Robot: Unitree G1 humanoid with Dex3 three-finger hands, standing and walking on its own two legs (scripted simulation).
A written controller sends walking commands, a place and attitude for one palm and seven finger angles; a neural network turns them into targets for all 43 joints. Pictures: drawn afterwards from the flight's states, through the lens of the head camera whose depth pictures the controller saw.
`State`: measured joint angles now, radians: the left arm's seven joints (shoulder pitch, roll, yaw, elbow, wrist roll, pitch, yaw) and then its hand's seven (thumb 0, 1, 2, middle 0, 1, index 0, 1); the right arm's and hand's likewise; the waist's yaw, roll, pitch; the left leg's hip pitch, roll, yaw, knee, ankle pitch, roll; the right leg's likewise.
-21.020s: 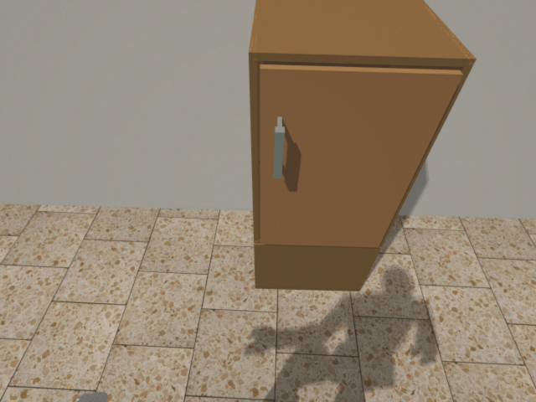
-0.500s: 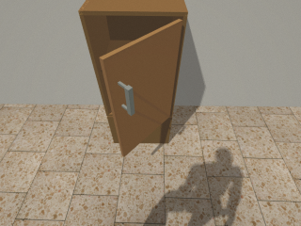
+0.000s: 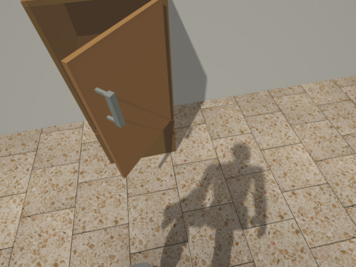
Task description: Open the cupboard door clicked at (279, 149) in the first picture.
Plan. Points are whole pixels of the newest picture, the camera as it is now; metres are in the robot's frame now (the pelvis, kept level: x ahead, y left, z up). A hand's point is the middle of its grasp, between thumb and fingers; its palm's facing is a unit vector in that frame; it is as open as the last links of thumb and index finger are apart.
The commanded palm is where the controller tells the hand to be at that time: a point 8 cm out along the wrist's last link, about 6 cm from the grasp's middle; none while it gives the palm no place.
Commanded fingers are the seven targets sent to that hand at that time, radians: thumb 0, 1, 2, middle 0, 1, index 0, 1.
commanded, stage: walk to a spot facing it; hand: left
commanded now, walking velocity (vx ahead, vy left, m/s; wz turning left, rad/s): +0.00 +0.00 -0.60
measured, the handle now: (110, 108) +0.51 +0.24 +0.02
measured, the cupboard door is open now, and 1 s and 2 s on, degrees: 48 48 48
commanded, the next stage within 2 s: none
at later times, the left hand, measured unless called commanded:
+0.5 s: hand out of the picture +0.13 +0.16 -0.16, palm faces -0.20 -0.96 -0.20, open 7.4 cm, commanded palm none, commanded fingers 0.00 0.90 0.90 -0.20 -0.30 -0.20 -0.30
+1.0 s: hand (150, 261) +0.15 +0.09 -0.17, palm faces -0.48 -0.85 -0.21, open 7.4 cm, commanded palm none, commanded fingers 0.00 0.90 0.90 -0.20 -0.30 -0.20 -0.30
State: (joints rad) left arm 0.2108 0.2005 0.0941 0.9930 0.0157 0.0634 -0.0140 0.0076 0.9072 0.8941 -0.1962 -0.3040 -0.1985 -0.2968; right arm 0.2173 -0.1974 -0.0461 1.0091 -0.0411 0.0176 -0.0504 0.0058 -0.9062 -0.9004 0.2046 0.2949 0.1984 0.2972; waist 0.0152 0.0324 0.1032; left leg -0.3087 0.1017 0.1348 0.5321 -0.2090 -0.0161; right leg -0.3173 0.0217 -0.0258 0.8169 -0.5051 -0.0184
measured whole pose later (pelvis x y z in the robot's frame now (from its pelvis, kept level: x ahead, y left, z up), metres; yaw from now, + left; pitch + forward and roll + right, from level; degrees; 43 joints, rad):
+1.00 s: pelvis -0.01 -0.04 -0.01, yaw -32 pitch +2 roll -1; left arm 0.20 0.22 0.08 0.92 0.01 0.07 -0.01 0.01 0.90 0.89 -0.20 -0.30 -0.20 -0.30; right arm 0.18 -0.22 -0.04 0.88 -0.02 0.01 -0.04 0.01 -0.91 -0.90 0.20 0.29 0.20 0.30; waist 0.00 -0.01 0.08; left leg -0.30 0.04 0.00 0.56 -0.33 -0.02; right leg -0.38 0.11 0.09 0.64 -0.34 -0.03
